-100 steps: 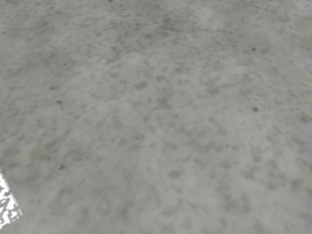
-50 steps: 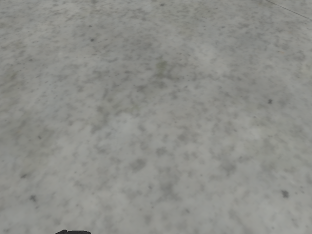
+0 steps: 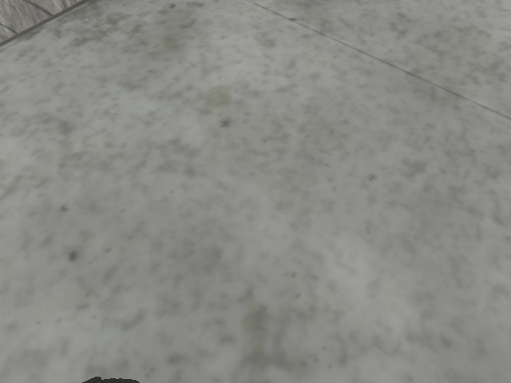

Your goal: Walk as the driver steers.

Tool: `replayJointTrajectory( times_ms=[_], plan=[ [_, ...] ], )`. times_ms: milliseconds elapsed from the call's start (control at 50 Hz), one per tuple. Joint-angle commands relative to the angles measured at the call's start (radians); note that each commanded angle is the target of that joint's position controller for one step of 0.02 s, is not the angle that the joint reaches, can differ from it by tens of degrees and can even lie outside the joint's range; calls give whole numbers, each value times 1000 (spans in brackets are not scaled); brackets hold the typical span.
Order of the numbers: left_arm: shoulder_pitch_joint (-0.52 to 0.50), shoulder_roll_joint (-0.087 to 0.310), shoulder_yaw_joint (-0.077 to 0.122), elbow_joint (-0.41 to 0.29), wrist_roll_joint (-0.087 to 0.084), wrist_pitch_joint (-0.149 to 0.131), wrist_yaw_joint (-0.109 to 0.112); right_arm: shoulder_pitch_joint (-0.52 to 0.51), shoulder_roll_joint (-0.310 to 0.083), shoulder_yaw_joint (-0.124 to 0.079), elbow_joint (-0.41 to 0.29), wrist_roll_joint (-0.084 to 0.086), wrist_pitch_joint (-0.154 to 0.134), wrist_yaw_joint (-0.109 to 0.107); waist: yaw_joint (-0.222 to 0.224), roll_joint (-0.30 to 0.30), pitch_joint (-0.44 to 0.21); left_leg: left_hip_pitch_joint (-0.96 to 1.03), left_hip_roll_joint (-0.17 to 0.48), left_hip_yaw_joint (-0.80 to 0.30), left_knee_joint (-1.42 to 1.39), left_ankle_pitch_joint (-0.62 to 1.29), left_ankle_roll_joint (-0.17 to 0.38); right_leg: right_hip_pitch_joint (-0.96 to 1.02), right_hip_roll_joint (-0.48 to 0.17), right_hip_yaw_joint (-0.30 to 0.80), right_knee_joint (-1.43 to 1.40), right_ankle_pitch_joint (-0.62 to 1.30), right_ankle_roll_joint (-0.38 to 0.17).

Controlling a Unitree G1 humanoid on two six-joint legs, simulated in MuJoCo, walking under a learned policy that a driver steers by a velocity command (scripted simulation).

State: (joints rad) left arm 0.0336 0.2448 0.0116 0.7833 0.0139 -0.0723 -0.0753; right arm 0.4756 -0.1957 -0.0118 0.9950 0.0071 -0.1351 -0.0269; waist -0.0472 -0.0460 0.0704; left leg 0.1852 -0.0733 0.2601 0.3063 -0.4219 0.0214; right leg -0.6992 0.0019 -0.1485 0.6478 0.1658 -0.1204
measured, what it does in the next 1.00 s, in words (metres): walks ahead, turning right: right foot, then left foot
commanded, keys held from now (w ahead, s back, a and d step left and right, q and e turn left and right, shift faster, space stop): e+shift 0.90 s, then shift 0.10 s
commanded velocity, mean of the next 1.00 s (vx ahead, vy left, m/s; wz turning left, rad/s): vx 0.13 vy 0.00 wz -0.92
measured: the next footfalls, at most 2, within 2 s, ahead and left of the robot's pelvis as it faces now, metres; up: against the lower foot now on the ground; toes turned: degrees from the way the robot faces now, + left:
right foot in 0.04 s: +0.26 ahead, -0.03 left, +0.00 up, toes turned -3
left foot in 0.46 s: +0.46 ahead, +0.09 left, +0.00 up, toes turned -38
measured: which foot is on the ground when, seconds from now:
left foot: down 0.00-0.04, up 0.06-0.44, down 0.46-0.90, up 0.92-1.00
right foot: up 0.00-0.02, down 0.04-0.46, up 0.48-0.88, down 0.90-1.00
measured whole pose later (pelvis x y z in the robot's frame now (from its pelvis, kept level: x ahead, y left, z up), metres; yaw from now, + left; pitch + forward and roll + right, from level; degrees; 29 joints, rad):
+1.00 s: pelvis +0.27 +0.03 +0.01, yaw -57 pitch +3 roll +2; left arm 0.21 0.30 0.08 0.61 0.01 0.04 0.00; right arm 0.11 -0.32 -0.11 0.70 0.00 0.01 -0.03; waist -0.01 0.05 0.04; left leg -0.56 0.07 0.03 1.05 -0.45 -0.05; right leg -0.37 -0.01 0.02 0.61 -0.29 -0.04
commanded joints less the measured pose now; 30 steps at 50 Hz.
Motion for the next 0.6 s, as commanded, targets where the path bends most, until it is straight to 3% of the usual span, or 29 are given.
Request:
replayJointTrajectory(
  times_ms=[20, 40, 60, 80, 100, 120, 140, 180, 200, 220, 260, 320, 380, 420, 440, 460, 480, 500, 520, 540, 560, 600],
  plan=[
    [407, 231, 95, 21, -60, -6, -1, -233, -326, -71, -155, -3, 24, -64, 303, 228, -250, -315, 230, -86, 530, 1453, -115, 674, 73, 79, -13, 23, -53],
    [547, 246, 105, 74, -61, 1, 21, -298, -282, -67, -177, 3, 35, -51, 350, 65, -234, -408, 88, -61, 951, 757, -137, 788, -9, 170, -209, 223, -94],
    [468, 262, 87, 61, 0, -2, 38, -215, -90, -21, -237, -50, 18, -18, 175, -307, -224, -799, -45, -175, 1322, -242, -136, 998, -104, 386, -24, 732, -146],
    [391, 267, 83, -9, 61, -13, 39, -50, -86, -6, -266, -8, -6, 7, 106, -216, -495, -922, -45, -418, 1479, -244, -121, 1151, -308, 757, -85, 688, -365],
    [302, 249, 99, -78, 38, -3, 40, -120, -173, -21, -294, 1, -17, 19, 123, -26, -489, -920, -9, -455, 1405, -156, -67, 1058, -294, 802, -205, 401, -372],
    [206, 224, 96, -110, -6, 0, 43, -170, -187, -30, -319, 3, -15, 21, 55, 121, -323, -959, 19, -434, 1303, -108, -47, 874, -245, 775, -287, 134, -345],
    [135, 188, 83, -133, -33, 4, 44, -184, -199, -41, -309, -11, 2, 14, 3, 225, -222, -917, 57, -418, 1225, -70, -55, 686, -206, 732, -340, 37, -301],
    [102, 183, 84, -164, -26, 11, 52, -198, -216, -54, -331, -22, 42, 0, -31, 184, -127, -819, 90, -410, 1064, -45, -92, 433, -140, 646, -368, 154, -267],
    [109, 171, 83, -166, -29, 16, 58, -221, -205, -54, -350, -28, 51, -8, -29, 160, -117, -773, 95, -396, 948, -24, -105, 357, -87, 577, -350, 223, -240],
    [124, 181, 88, -165, -29, 22, 70, -259, -176, -48, -369, -34, 54, -16, -21, 140, -130, -738, 78, -376, 835, 24, -116, 317, -35, 525, -321, 286, -214],
    [155, 208, 102, -163, -36, 52, 99, -327, -135, -37, -400, -29, 64, -27, 3, 73, -203, -695, 25, -358, 639, 146, -133, 335, 20, 489, -259, 341, -158],
    [162, 209, 110, -183, -55, 98, 128, -406, -137, -36, -428, -7, 77, -27, 35, -22, -275, -666, -19, -378, 462, 285, -136, 400, 43, 524, -207, 174, -64],
    [165, 183, 109, -212, -47, 114, 134, -472, -162, -46, -445, -4, 73, -16, 62, -92, -233, -665, -23, -424, 321, 301, -125, 446, 30, 627, -179, -25, -34],
    [136, 168, 108, -243, -40, 113, 132, -447, -191, -63, -435, -5, 59, -7, 45, -127, -210, -599, -3, -452, 187, 318, -100, 464, 24, 693, -129, -118, -18],
    [101, 156, 104, -261, -43, 113, 128, -396, -195, -71, -415, -5, 51, -3, 14, -118, -209, -492, 27, -437, 62, 430, -75, 427, 52, 681, -63, -207, 6],
    [152, 93, 85, -262, -37, 115, 121, -363, -209, -76, -405, -18, 51, -4, 38, 0, -259, -294, 184, -526, 43, 547, 1, 307, 117, 600, 123, -579, 46],
    [224, 51, 72, -253, -17, 114, 122, -347, -233, -79, -434, -33, 68, -9, 70, 165, -276, -147, 377, -709, 106, 833, 99, 122, 235, 423, 360, -886, 88],
    [309, 151, 92, -289, -29, 98, 97, -322, -262, -89, -423, -60, 75, -6, 140, 403, -366, -134, 568, -997, 42, 746, 261, 17, 164, 383, 542, -880, 133],
    [288, 242, 115, -248, -34, 98, 91, -382, -202, -86, -457, -43, 80, -12, 105, 296, -287, -188, 499, -905, 37, 598, 268, -18, 83, 335, 643, -779, 178],
    [236, 271, 127, -230, -41, 110, 93, -402, -152, -73, -464, -35, 91, -20, 76, 191, -221, -258, 401, -721, 51, 467, 212, -32, 53, 311, 686, -680, 197],
    [226, 248, 122, -221, -40, 127, 100, -416, -150, -67, -474, -29, 105, -26, 76, 118, -198, -327, 337, -629, 43, 393, 171, -5, 34, 288, 724, -619, 205],
    [200, 187, 102, -245, -38, 134, 98, -421, -187, -73, -460, -31, 116, -35, 73, 116, -137, -429, 287, -501, 5, 431, 164, 19, 2, 215, 690, -539, 205]
  ],
)
Velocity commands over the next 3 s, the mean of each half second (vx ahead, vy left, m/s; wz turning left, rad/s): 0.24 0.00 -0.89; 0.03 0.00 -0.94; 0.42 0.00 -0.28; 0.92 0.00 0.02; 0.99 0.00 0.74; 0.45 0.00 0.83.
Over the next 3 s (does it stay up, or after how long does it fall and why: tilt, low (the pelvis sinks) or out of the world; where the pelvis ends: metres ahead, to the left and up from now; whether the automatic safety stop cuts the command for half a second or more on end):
stays up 0.99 -1.01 0.02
